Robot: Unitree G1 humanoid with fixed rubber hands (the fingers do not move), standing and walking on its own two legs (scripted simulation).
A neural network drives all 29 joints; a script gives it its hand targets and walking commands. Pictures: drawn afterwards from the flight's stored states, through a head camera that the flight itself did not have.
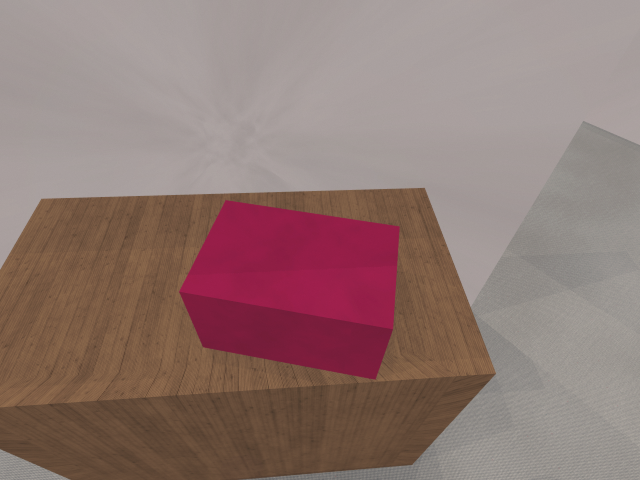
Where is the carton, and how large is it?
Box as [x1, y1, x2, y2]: [179, 200, 399, 378]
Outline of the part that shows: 226,200 179,291 202,345 205,347 369,378 375,378 392,330 399,226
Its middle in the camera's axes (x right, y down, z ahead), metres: -0.04 +0.08 +0.62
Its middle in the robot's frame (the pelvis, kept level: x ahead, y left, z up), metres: +0.41 +0.03 -0.05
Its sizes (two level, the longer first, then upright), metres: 0.284 0.182 0.163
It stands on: a pedestal, 0.65 m high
